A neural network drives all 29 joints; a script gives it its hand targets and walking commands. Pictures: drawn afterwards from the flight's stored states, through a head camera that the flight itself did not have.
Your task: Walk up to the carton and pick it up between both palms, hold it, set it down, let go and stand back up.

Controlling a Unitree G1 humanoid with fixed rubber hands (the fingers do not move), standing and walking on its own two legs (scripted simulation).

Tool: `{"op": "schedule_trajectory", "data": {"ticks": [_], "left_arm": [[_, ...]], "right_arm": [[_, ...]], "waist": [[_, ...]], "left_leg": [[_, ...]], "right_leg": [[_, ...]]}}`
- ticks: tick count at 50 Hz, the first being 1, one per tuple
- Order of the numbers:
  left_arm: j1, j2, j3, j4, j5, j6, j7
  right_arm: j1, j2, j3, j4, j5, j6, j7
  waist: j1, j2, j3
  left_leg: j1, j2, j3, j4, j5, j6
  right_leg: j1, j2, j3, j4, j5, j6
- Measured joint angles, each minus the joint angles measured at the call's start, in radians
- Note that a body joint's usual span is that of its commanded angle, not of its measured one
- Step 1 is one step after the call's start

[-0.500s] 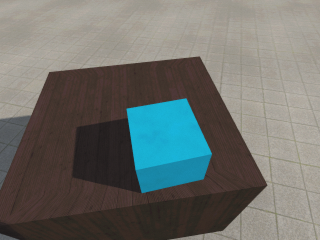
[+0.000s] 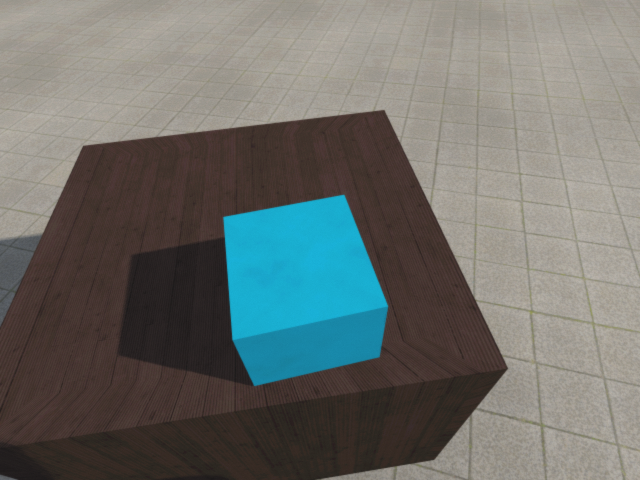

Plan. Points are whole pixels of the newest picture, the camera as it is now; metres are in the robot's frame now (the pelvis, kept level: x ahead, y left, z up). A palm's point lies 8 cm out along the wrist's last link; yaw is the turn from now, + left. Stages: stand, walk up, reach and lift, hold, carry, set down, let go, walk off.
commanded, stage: walk up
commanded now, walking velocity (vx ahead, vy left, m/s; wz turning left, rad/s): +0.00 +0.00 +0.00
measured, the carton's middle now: (301, 286) +0.42 +0.06 -0.05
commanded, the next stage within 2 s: none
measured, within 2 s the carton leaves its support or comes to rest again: neither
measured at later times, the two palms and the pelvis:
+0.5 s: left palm out of the picture +0.02 +0.25 -0.13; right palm out of the picture -0.06 -0.27 -0.13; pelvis -0.04 -0.02 +0.00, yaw +1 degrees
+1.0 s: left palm out of the picture -0.07 +0.08 -0.14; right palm out of the picture -0.07 -0.35 -0.15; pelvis -0.05 -0.12 +0.00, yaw +0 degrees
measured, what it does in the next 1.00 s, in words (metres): steps to the right: right foot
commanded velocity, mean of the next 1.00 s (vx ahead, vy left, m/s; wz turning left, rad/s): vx -0.03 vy -0.04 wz -0.02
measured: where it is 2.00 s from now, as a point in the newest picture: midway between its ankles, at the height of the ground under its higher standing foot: outside the picture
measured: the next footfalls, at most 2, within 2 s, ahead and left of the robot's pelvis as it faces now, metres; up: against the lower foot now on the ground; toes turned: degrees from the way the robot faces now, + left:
right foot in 0.62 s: -0.03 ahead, -0.20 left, +0.00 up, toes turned -3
left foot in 1.02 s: -0.06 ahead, -0.02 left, +0.00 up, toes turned +1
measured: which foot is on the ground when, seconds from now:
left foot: down 0.00-0.64, up 0.66-1.00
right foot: down 0.00-0.32, up 0.34-0.60, down 0.62-1.00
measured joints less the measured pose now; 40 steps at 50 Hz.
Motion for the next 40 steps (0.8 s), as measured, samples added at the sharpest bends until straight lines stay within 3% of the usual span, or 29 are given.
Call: {"op": "schedule_trajectory", "data": {"ticks": [8,16,17,19,22,25,28,31,32,34,36,38,40], "left_arm": [[0.019,0.015,0.001,0.011,-0.008,-0.013,-0.015],[-0.047,0.078,0.036,-0.059,-0.01,0.017,0.004],[-0.047,0.093,0.044,-0.064,-0.002,0.032,0.0],[-0.043,0.121,0.06,-0.062,0.031,0.071,-0.01],[-0.047,0.134,0.07,-0.086,0.044,0.096,-0.031],[-0.06,0.128,0.073,-0.125,0.026,0.075,-0.046],[-0.045,0.114,0.068,-0.144,0.011,0.07,-0.055],[-0.038,0.099,0.05,-0.139,0.002,0.046,-0.065],[-0.048,0.073,0.047,-0.121,0.002,0.034,-0.058],[-0.034,0.008,0.022,-0.108,0.002,0.015,-0.047],[0.025,-0.011,0.003,-0.102,0.003,0.002,-0.037],[0.074,-0.009,-0.005,-0.079,0.009,0.004,-0.036],[0.093,-0.004,-0.014,-0.066,0.012,0.001,-0.031]], "right_arm": [[0.012,0.002,0.001,0.027,0.004,-0.013,-0.006],[-0.057,-0.047,-0.034,-0.053,0.02,0.001,-0.027],[-0.068,-0.047,-0.035,-0.065,0.015,0.004,-0.033],[-0.063,-0.046,-0.036,-0.08,-0.004,0.006,-0.046],[-0.008,-0.059,-0.052,-0.067,-0.029,0.019,-0.055],[0.008,-0.08,-0.065,-0.049,-0.028,0.033,-0.047],[-0.045,-0.098,-0.073,-0.062,-0.019,0.03,-0.038],[-0.079,-0.098,-0.067,-0.084,-0.002,0.016,-0.029],[-0.089,-0.109,-0.068,-0.078,-0.006,0.017,-0.023],[-0.088,-0.137,-0.072,-0.072,-0.015,0.03,-0.011],[-0.065,-0.127,-0.069,-0.079,-0.011,0.047,-0.002],[-0.061,-0.105,-0.062,-0.084,-0.005,0.061,0.012],[-0.072,-0.085,-0.059,-0.091,0.0,0.057,0.026]], "waist": [[0.015,-0.048,0.022],[0.013,-0.033,0.088],[0.008,-0.042,0.084],[-0.014,-0.042,0.054],[-0.046,-0.001,-0.011],[-0.017,0.0,-0.046],[0.015,-0.024,-0.045],[0.012,-0.055,-0.036],[0.017,-0.023,-0.024],[0.022,0.067,-0.006],[0.034,0.064,-0.035],[0.048,0.04,-0.05],[0.034,0.026,-0.026]], "left_leg": [[0.016,0.002,0.014,-0.032,0.009,0.005],[-0.11,-0.002,0.049,0.144,-0.036,0.034],[-0.117,-0.004,0.058,0.153,-0.036,0.036],[-0.122,0.012,0.058,0.153,-0.031,0.039],[-0.105,0.055,0.017,0.084,0.014,0.037],[-0.082,0.077,0.025,0.008,0.069,-0.001],[-0.082,0.094,0.07,0.014,0.073,-0.039],[-0.107,0.07,0.075,0.053,0.062,-0.049],[-0.12,0.085,0.057,0.084,0.05,-0.042],[-0.138,0.101,0.0,0.156,-0.076,0.009],[-0.167,0.028,-0.025,0.249,-0.197,0.041],[-0.186,-0.029,-0.03,0.339,-0.197,0.063],[-0.198,-0.058,-0.04,0.39,-0.157,0.083]], "right_leg": [[0.016,0.003,0.01,-0.041,0.019,0.003],[-0.102,-0.027,-0.012,0.127,-0.023,0.015],[-0.134,-0.034,-0.015,0.187,-0.04,0.015],[-0.212,-0.018,-0.026,0.406,-0.191,0.022],[-0.268,-0.005,-0.052,0.619,-0.212,0.032],[-0.287,-0.031,0.003,0.689,-0.139,0.043],[-0.253,-0.065,0.039,0.589,-0.099,0.057],[-0.103,-0.111,0.052,0.253,-0.112,0.071],[-0.066,-0.095,0.039,0.201,-0.187,0.067],[-0.03,-0.052,0.001,0.172,-0.158,0.046],[-0.033,-0.066,0.01,0.147,-0.111,0.031],[-0.023,-0.069,0.034,0.078,-0.068,0.016],[0.002,-0.058,0.033,-0.001,-0.021,0.004]]}}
